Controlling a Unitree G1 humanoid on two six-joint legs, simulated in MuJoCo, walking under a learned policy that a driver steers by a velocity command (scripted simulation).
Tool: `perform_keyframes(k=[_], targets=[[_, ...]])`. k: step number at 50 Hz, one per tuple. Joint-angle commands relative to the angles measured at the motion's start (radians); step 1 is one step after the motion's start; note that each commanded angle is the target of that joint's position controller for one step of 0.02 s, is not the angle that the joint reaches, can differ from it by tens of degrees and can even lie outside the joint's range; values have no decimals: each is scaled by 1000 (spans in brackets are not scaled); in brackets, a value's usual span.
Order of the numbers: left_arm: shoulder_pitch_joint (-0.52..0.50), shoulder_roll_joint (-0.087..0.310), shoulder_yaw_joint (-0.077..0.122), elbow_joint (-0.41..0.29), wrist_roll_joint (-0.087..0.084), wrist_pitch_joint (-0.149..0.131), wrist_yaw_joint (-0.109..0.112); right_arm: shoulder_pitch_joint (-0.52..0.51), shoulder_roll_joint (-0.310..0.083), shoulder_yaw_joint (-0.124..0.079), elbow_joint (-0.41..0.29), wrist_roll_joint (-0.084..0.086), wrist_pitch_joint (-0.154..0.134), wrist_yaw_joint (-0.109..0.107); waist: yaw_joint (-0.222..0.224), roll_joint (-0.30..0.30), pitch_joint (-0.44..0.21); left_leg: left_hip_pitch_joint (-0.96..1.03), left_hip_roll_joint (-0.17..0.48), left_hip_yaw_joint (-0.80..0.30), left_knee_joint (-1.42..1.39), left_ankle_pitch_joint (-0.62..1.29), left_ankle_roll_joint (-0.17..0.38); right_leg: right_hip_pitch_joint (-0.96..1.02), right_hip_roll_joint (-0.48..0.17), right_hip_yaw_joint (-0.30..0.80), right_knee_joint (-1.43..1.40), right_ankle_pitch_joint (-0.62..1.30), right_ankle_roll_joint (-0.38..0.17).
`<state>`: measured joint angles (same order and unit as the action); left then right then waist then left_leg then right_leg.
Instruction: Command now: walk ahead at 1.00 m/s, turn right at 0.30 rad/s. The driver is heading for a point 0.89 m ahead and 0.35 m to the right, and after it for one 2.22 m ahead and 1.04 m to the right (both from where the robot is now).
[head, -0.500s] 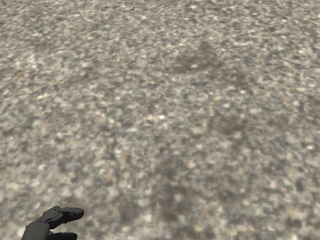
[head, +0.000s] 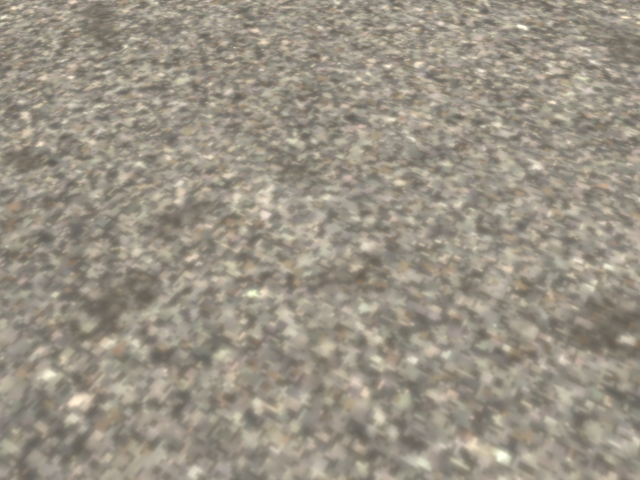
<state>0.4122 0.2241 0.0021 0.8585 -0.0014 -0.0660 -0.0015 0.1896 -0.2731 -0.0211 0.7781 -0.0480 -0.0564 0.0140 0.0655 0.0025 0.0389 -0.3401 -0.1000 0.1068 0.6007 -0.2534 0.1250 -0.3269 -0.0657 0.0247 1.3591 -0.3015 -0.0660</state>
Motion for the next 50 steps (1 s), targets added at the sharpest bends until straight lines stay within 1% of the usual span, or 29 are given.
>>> perform_keyframes(k=[1,3,7,10,13,15,16,17,18,19,20,21,22,24,28,31,33,35,37,38,39,40,41,42,43,45,46,47,50], targets=[[47,105,28,-39,21,28,-23,114,-87,-36,-4,11,-49,-14,-35,-4,-2,185,341,-357,-420,71,90,-275,-79,68,-42,33,-1],[-30,86,32,-54,26,49,-37,130,-72,-34,26,33,-73,-4,-27,15,60,158,312,-239,-478,157,57,-342,-96,57,-106,79,5],[-228,62,23,-122,6,38,-55,126,-56,-25,46,33,-94,3,-38,41,106,157,192,57,-513,528,-42,-361,-46,-61,-356,348,-19],[-329,61,13,-159,8,27,-77,172,-98,-23,64,45,-104,-15,-56,16,98,226,218,129,-527,788,-81,-244,12,-171,-596,494,-60],[-209,128,31,-123,14,33,-78,172,-191,-42,54,34,-79,-55,24,97,-23,406,267,149,-289,1324,-123,-76,134,-239,-653,408,-95],[132,218,73,-31,17,44,-61,77,-241,-60,19,13,-38,-70,205,124,-176,334,306,119,164,1435,-119,261,177,-192,-630,244,-148],[304,266,105,14,12,47,-41,20,-248,-67,9,10,-22,-61,296,58,-212,189,246,124,582,1105,-110,446,144,-94,-717,172,-208],[213,306,123,23,-11,58,-23,-19,-84,-25,-24,-8,-39,-31,181,-229,-100,-168,34,82,984,-108,-114,528,56,79,-698,270,-237],[113,410,139,-30,24,65,-21,119,-46,-1,-135,27,-60,-25,26,-319,-290,-510,1,-131,1214,-280,-156,765,-149,639,-873,116,-472],[71,346,137,-72,22,66,-12,61,-94,11,-147,9,-88,-23,60,-103,-285,-578,57,-223,1125,-187,-125,719,-205,836,-1097,-162,-455],[42,263,118,-59,24,62,-2,16,-127,7,-143,8,-98,-18,13,56,-117,-548,116,-230,978,-100,-116,516,-183,771,-1159,-226,-381],[13,234,108,-47,21,52,-1,-12,-118,9,-149,-4,-92,-17,-39,111,-37,-479,155,-219,866,-86,-125,342,-141,679,-1163,-141,-335],[-11,234,103,-56,17,36,3,-7,-109,15,-147,-24,-68,-17,-73,124,1,-411,177,-217,808,-96,-141,217,-91,588,-1159,-45,-314],[-36,217,92,-61,8,8,0,-6,-92,25,-154,-34,-18,-12,-114,106,47,-308,218,-187,658,-104,-175,8,-11,457,-1190,28,-294],[-17,240,107,-74,-1,-14,-9,-226,-50,49,-248,-3,-11,7,-39,25,78,-194,207,-111,242,203,-195,-91,93,328,-1214,241,-236],[44,258,122,-67,-9,-10,-18,-296,-50,50,-274,17,-17,8,35,-34,21,-156,145,-92,55,354,-175,70,82,345,-1159,462,-186],[43,265,128,-71,-5,-7,-11,-311,-70,43,-289,20,-24,3,40,-55,3,-121,126,-115,-43,342,-161,163,59,370,-1104,535,-160],[5,294,135,-85,0,-9,-4,-201,-127,18,-259,21,-30,-11,-18,-60,-75,57,81,-128,-102,248,-144,218,56,387,-959,730,-116],[-92,325,138,-108,12,-20,-12,170,-222,-30,-171,22,-40,-42,-231,-43,-268,465,130,-160,-60,76,-113,102,103,346,-536,737,-75],[-111,180,98,-140,19,-33,-9,395,-288,-57,-135,-6,-43,-63,-289,118,-403,703,373,-399,-71,-297,-94,-71,159,262,-194,200,-81],[20,91,63,-211,-37,-29,-15,270,-365,-74,-152,-31,-35,-53,-129,472,-500,806,608,-1026,-328,-536,10,-356,234,146,36,-222,-49],[-31,182,66,-169,-2,-3,1,152,-257,-69,-179,-23,-28,-46,-127,267,-335,674,568,-985,-343,-547,35,-464,129,110,96,-117,-52],[-118,213,76,-165,17,11,-2,101,-153,-43,-182,-14,-25,-41,-137,108,-204,547,513,-737,-299,-278,29,-462,82,77,49,-37,-37],[-160,209,79,-165,26,22,-9,101,-109,-31,-157,-17,-25,-37,-127,11,-121,439,472,-557,-274,93,23,-433,57,60,13,-25,-17],[-205,191,81,-179,39,38,-20,129,-93,-24,-122,-10,-27,-38,-117,-4,-73,378,416,-394,-265,385,-2,-415,35,53,-24,-51,-6],[-191,149,71,-211,40,71,-33,170,-81,-21,-74,24,-44,-25,-77,110,-66,334,415,-262,-244,688,-17,-411,14,37,-74,-91,15],[-186,149,79,-249,-79,65,-20,15,-85,-42,-112,74,-53,-35,-43,189,-24,305,366,-190,-274,636,-28,-434,-33,63,-119,-55,32],[-226,145,68,-263,-85,65,-21,-49,-96,-44,-125,80,-54,-45,-31,171,-13,246,366,-145,-315,596,-23,-421,-39,37,-198,-13,45],[-284,107,46,-295,-17,45,-42,-65,-179,-69,-110,66,-52,-60,-32,84,-19,80,303,-7,-351,633,-20,-158,8,-34,-575,242,61]])
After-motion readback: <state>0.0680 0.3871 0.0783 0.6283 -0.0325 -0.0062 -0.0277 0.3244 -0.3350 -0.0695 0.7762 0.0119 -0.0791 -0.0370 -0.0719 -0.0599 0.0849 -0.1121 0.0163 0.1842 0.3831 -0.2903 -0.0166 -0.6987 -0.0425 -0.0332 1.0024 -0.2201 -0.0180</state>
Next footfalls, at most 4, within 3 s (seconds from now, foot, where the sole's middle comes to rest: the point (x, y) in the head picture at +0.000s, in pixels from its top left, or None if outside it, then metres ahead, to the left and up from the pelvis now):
0.32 right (420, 474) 0.50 -0.12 -0.76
0.74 left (419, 288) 0.95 -0.14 -0.76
1.14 right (572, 285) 0.98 -0.52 -0.76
1.56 left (481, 231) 1.15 -0.31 -0.76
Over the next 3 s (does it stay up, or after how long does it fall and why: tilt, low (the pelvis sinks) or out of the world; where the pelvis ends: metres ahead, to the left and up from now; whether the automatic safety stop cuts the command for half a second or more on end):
stays up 1.31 -0.74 0.01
